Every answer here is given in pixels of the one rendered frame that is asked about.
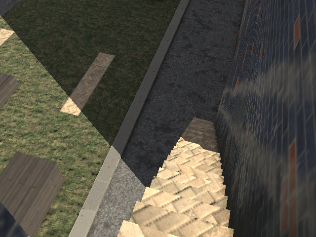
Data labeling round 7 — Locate stairs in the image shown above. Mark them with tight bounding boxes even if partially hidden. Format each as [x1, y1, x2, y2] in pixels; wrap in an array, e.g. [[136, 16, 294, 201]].
[[118, 118, 234, 237]]

